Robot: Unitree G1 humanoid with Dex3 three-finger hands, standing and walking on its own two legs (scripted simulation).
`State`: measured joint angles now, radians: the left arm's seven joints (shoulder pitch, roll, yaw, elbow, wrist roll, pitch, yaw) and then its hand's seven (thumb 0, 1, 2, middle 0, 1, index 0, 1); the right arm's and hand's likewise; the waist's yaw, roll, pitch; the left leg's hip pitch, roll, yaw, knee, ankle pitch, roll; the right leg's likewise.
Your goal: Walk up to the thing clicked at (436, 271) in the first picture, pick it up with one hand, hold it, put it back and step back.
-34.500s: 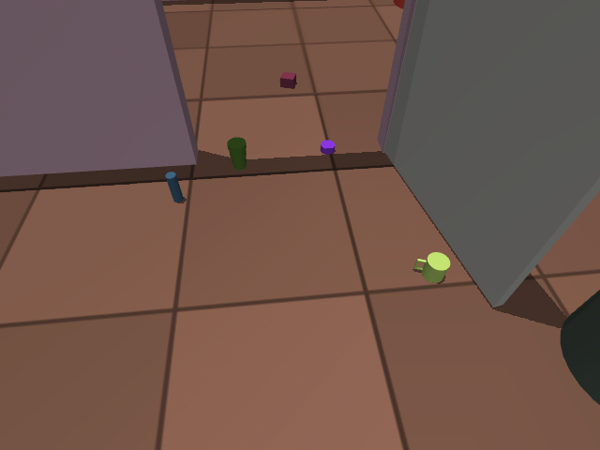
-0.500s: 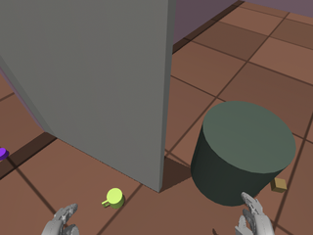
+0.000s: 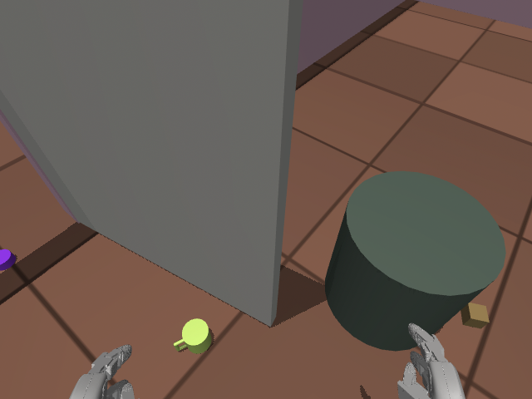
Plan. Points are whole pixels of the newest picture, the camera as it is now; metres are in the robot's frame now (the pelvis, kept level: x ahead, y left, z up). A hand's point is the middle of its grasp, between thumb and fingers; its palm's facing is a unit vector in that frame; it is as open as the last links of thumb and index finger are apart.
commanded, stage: home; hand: left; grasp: from above
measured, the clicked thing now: (192, 338) +0.45 +0.23 -0.67
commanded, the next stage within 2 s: stand in 0.66 s
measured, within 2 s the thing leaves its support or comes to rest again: neither
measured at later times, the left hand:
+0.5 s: hand out of the picture +0.16 +0.18 -0.05, palm faces +0.04 -0.98 -0.21, open 7.4 cm
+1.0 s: hand out of the picture +0.12 +0.23 -0.10, palm faces +0.03 -0.94 -0.35, open 7.3 cm
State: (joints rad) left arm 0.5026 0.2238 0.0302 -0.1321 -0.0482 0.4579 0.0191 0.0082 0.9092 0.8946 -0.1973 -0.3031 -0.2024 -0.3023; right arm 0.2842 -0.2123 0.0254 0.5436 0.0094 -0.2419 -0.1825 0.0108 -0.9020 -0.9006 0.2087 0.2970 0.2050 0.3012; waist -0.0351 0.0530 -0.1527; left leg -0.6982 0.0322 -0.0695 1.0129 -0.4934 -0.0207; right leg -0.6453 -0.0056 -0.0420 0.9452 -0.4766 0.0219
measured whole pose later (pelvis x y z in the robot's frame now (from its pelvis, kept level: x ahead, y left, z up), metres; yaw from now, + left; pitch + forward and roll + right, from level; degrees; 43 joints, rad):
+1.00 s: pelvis -0.01 +0.00 +0.03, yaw +0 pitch +1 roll +0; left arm 0.21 0.29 0.04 0.64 0.05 0.08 0.03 0.01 0.91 0.89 -0.20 -0.30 -0.21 -0.30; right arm 0.18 -0.29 -0.04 0.84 -0.06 -0.05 -0.01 0.01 -0.90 -0.90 0.21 0.30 0.21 0.30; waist 0.03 0.00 0.03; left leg -0.43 0.00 -0.03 0.80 -0.40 -0.01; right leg -0.41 -0.05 -0.01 0.80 -0.41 0.03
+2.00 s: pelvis -0.01 +0.00 +0.07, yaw +1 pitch -4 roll +0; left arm 0.12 0.31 0.04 1.16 0.03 0.01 0.02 0.00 0.91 0.89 -0.20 -0.30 -0.20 -0.30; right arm 0.14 -0.32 -0.02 1.14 -0.02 0.00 -0.01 0.00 -0.91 -0.90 0.21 0.30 0.20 0.30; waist 0.01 0.02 0.07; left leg -0.12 0.00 -0.05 0.36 -0.18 -0.01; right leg -0.09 -0.04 -0.03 0.34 -0.19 0.03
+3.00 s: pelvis +0.01 -0.01 +0.07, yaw +1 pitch -2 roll +0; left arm 0.10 0.32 0.03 1.14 0.02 0.00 0.00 0.00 0.91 0.89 -0.20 -0.30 -0.20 -0.30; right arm 0.10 -0.33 -0.01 1.13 -0.01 -0.01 0.00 0.00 -0.91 -0.90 0.21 0.30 0.20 0.30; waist 0.01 0.02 0.06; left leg -0.11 0.01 -0.05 0.34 -0.19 -0.02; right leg -0.08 -0.03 -0.04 0.32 -0.20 0.02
